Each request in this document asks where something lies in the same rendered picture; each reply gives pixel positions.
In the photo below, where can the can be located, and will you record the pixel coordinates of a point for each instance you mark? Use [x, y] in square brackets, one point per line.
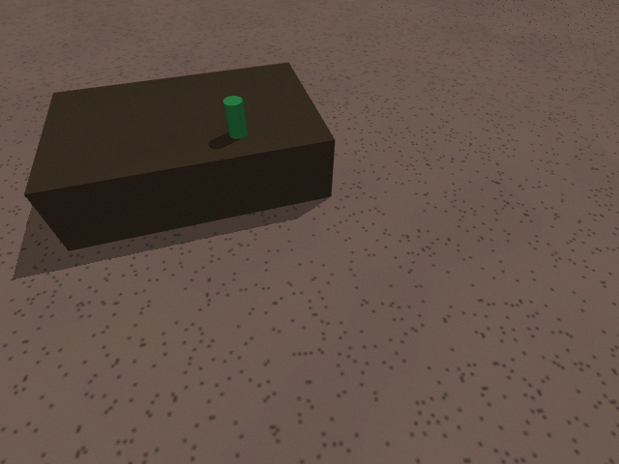
[235, 117]

